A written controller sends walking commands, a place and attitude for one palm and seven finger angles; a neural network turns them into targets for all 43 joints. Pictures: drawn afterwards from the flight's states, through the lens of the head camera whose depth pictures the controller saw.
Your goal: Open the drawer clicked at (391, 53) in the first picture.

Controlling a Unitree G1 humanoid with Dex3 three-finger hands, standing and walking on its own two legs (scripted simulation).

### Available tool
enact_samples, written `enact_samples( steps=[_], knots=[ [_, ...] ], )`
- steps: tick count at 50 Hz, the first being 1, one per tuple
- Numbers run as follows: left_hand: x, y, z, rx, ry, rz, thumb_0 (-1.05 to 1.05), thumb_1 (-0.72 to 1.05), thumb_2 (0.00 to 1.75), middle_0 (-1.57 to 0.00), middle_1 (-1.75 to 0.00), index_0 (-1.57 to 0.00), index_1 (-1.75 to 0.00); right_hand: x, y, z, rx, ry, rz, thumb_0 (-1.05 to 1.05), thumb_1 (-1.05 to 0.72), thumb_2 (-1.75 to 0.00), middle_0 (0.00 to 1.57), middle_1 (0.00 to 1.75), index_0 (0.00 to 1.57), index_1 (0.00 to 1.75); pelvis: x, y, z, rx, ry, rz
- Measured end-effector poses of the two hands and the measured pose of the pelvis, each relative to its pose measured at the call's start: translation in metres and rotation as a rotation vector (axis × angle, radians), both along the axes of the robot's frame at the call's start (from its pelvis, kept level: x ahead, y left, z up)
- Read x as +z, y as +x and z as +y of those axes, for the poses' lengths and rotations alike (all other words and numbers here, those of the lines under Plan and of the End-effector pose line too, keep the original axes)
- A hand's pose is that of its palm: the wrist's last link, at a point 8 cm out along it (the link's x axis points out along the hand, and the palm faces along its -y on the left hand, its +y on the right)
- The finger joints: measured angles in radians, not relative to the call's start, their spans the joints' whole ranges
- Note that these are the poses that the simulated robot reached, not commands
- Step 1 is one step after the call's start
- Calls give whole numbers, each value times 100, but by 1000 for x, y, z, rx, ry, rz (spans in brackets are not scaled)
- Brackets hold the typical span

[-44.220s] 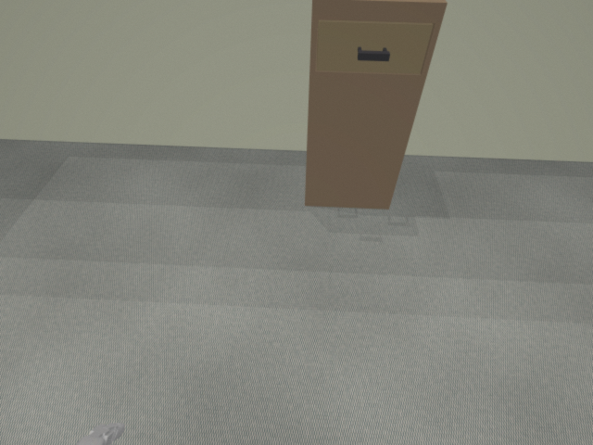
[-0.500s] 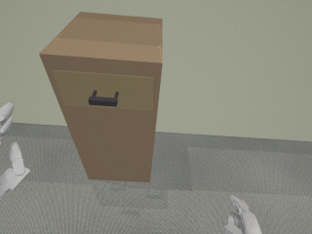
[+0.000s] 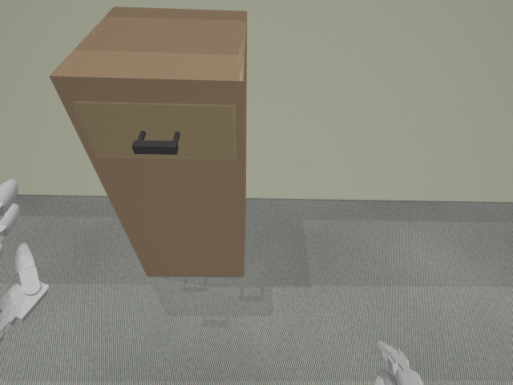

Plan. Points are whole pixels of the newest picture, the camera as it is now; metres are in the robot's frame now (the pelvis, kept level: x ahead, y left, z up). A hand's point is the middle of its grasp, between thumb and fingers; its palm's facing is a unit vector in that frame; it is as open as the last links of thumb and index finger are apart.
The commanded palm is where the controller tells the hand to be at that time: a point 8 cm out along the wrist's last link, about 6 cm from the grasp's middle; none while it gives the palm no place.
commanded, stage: step back with the hand held close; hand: left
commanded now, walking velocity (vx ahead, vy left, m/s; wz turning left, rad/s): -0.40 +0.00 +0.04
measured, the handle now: (157, 141) +0.65 +0.26 +0.00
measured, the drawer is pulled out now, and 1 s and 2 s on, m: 0.00 0.00 0.00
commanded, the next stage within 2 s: stop stepping back and stand still in 0.32 s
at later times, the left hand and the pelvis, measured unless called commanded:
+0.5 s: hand out of the picture +0.06 +0.24 +0.17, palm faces +0.34 -0.81 -0.48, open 7.4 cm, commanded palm +0.00 +0.28 +0.19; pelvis -0.12 -0.01 +0.01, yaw +3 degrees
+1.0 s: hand out of the picture +0.00 +0.26 +0.18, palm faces +0.43 -0.80 -0.42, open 7.4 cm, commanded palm -0.06 +0.29 +0.19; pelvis -0.18 +0.01 +0.01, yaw +2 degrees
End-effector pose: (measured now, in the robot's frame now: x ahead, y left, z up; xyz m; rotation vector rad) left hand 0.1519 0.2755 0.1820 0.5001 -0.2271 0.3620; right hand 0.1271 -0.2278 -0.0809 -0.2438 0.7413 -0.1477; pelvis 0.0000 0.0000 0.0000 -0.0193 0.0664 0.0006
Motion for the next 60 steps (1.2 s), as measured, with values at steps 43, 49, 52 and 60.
enact_samples(
  steps=[43, 49, 52, 60],
  knots=[
    [-5, -194, 19, 15, -42, -41, 2, 89, 89, -21, -31, -21, -30, 30, -174, -4, 7, -76, -24, 1, -90, -90, 21, 30, 21, 30, 9, -174, 7, 57, -7, -69],
    [12, -199, 21, 13, 16, -61, 2, 89, 89, -21, -31, -21, -30, 32, -177, 6, 17, -41, -48, 1, -90, -90, 21, 30, 21, 30, 13, -175, 7, 41, -16, -63],
    [8, -194, 17, 12, 19, -58, 2, 89, 89, -21, -31, -20, -30, 25, -170, 8, 34, -20, -51, 1, -90, -90, 21, 30, 21, 30, 8, -178, 2, 21, 5, -52],
    [-2, -180, -6, -46, -46, -24, 2, 89, 89, -21, -31, -21, -30, 23, -160, -3, 23, 3, -56, 1, -90, -90, 21, 30, 21, 30, 6, -181, -8, 15, -4, -51]
  ],
)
